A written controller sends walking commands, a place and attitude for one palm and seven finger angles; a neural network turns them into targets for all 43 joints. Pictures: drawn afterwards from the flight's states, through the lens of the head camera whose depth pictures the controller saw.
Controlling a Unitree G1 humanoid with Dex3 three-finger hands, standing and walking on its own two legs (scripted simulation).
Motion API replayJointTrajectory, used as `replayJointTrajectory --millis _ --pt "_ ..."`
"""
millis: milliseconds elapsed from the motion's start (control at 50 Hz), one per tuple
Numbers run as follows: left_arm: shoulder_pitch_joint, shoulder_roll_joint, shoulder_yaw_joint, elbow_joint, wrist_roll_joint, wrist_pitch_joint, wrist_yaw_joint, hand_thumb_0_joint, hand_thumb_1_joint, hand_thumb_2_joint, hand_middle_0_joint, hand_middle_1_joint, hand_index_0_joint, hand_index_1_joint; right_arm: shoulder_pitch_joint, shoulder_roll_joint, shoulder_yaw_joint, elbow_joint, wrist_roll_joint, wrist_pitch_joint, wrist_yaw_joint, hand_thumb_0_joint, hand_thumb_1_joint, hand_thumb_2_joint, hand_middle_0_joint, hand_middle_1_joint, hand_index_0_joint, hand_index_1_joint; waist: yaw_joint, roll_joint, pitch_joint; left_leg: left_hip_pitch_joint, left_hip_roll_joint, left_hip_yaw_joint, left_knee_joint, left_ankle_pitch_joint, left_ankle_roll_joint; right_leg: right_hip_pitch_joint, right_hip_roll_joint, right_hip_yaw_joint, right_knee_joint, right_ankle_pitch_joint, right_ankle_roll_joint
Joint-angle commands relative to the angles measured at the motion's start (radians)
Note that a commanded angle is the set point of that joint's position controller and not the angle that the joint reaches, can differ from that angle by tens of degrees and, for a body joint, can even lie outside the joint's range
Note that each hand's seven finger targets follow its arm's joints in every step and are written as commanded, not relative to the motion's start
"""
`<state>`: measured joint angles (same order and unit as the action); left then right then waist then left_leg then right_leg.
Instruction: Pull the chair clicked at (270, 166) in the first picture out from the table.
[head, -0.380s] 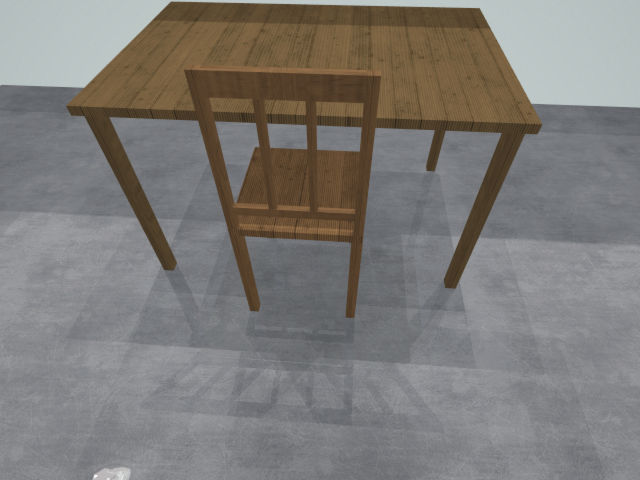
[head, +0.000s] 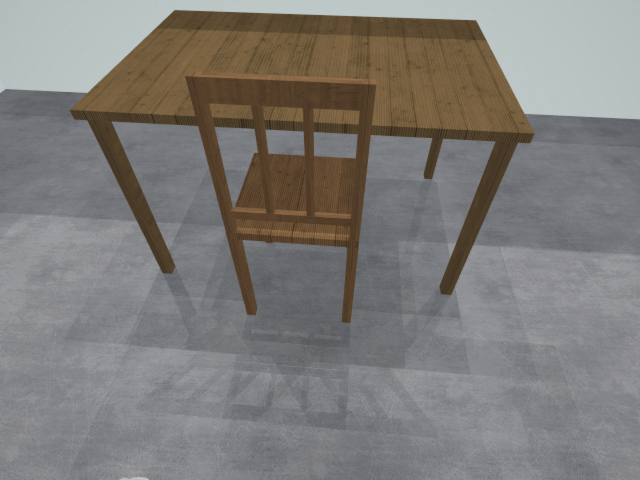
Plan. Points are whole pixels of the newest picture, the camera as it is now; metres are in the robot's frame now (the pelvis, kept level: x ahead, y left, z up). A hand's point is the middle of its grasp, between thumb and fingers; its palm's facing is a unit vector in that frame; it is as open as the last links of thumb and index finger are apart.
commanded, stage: stand and wait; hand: left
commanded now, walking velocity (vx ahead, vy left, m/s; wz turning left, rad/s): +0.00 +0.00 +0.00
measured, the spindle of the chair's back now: (264, 164) +0.81 +0.18 -0.09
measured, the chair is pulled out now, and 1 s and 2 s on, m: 0.00 0.00 0.00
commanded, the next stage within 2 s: look at it before walking up in 0.44 s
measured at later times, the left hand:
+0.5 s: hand out of the picture +0.06 +0.24 -0.15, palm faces -0.03 -0.94 -0.33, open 7.4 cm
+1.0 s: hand out of the picture +0.06 +0.24 -0.15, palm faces -0.02 -0.95 -0.32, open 7.4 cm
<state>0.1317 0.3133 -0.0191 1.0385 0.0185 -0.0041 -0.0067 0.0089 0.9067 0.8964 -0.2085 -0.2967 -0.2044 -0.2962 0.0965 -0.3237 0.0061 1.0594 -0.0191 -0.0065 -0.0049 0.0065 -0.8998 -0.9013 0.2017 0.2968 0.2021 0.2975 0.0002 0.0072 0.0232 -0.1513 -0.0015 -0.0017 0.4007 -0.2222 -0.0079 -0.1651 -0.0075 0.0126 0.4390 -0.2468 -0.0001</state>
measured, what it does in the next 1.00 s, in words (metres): stands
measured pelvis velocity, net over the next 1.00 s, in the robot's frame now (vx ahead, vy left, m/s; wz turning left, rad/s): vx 0.00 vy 0.00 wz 0.01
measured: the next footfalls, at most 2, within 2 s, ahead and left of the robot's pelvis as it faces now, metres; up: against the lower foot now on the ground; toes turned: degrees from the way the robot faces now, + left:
right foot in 1.78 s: +0.24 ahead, -0.12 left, +0.00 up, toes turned -8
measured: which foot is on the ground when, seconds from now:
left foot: down 0.00-1.00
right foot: down 0.00-1.00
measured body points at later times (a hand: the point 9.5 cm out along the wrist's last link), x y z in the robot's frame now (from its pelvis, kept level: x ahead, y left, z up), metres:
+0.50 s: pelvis -0.01 +0.00 +0.00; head +0.00 -0.01 +0.45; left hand +0.06 +0.29 -0.13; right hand +0.05 -0.29 -0.14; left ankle +0.00 +0.13 -0.74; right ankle -0.01 -0.12 -0.74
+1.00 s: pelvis +0.00 +0.00 +0.00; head +0.00 +0.00 +0.45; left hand +0.06 +0.29 -0.13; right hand +0.07 -0.29 -0.14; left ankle +0.00 +0.13 -0.74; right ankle -0.01 -0.12 -0.74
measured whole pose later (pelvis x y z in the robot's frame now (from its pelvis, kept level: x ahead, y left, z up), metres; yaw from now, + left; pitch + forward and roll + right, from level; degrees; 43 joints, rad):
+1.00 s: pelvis +0.00 +0.00 +0.00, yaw +0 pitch -1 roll +0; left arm 0.15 0.32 -0.01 1.10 0.02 -0.01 -0.01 0.01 0.91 0.90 -0.21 -0.30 -0.20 -0.30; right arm 0.13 -0.32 0.01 1.13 -0.01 -0.01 -0.01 0.01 -0.90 -0.90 0.20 0.30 0.20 0.30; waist 0.00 0.00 0.03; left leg -0.14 0.00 -0.01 0.35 -0.19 -0.01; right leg -0.14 0.00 0.00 0.37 -0.21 0.00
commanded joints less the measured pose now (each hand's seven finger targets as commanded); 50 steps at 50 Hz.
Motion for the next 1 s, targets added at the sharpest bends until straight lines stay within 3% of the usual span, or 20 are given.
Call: replayJointTrajectory --millis 0,100,400,980 --pt "-0.032 0.209 0.056 -0.056 -0.006 -0.024 0.02 0.0 0.9 0.9 -0.2 -0.3 -0.2 -0.3 -0.038 -0.182 -0.038 -0.053 0.005 -0.025 -0.01 0.0 -0.9 -0.9 0.2 0.3 0.2 0.3 0.0 -0.02 -0.056 0.01 0.103 -0.081 -0.057 0.142 0.036 0.0 -0.107 0.097 -0.095 0.155 -0.031" --pt "-0.018 0.207 0.057 -0.035 -0.008 -0.026 0.02 0.0 0.9 0.9 -0.2 -0.3 -0.2 -0.3 -0.021 -0.182 -0.037 -0.031 0.008 -0.027 -0.011 0.0 -0.9 -0.9 0.2 0.3 0.2 0.3 0.001 -0.018 -0.077 0.02 0.108 -0.084 -0.059 0.161 0.034 0.023 -0.111 0.094 -0.1 0.175 -0.031" --pt "-0.012 0.202 0.054 -0.005 -0.008 -0.025 0.02 0.0 0.9 0.9 -0.2 -0.3 -0.2 -0.3 0.004 -0.178 -0.034 0.005 0.008 -0.024 -0.01 0.0 -0.9 -0.9 0.2 0.3 0.2 0.3 0.001 -0.013 -0.041 0.003 0.11 -0.092 -0.085 0.111 0.028 0.0 -0.108 0.099 -0.134 0.083 -0.029" --pt "-0.008 0.2 0.056 0.003 -0.007 -0.027 0.019 0.0 0.9 0.9 -0.2 -0.3 -0.2 -0.3 -0.006 -0.188 -0.032 0.006 0.009 -0.032 -0.013 0.0 -0.9 -0.9 0.2 0.3 0.2 0.3 0.003 0.002 -0.061 0.03 0.119 -0.1 -0.101 0.183 0.03 0.03 -0.111 0.083 -0.133 0.17 -0.021"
